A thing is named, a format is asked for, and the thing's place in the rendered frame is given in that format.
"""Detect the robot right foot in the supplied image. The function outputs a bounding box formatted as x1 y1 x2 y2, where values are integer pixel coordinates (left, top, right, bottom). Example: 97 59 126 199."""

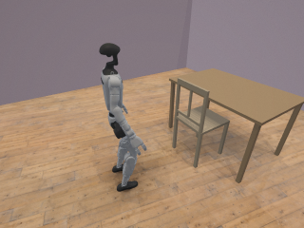
117 180 138 192

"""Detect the chair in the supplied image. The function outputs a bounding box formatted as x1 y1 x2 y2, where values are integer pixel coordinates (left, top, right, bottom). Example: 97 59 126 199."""
172 78 230 168

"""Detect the robot foot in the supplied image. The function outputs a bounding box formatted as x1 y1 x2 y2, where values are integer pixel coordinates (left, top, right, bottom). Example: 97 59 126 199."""
117 180 138 192
112 164 124 173

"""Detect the robot right forearm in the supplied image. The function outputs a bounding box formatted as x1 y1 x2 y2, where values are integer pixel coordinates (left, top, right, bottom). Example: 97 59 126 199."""
113 107 136 140

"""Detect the left robot hand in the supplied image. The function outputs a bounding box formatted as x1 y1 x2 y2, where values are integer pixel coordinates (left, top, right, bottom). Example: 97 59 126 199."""
122 104 128 114

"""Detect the table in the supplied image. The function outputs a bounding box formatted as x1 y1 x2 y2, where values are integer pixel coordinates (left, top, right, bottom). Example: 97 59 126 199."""
168 68 304 183

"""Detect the robot left foot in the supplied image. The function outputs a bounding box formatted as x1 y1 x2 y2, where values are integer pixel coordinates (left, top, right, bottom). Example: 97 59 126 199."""
112 164 124 173

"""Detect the robot right upper arm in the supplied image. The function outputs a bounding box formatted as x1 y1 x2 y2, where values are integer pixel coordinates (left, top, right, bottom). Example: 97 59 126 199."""
108 76 122 115

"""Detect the right robot hand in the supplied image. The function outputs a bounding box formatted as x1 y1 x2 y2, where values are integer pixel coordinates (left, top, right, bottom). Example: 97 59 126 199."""
130 135 147 156

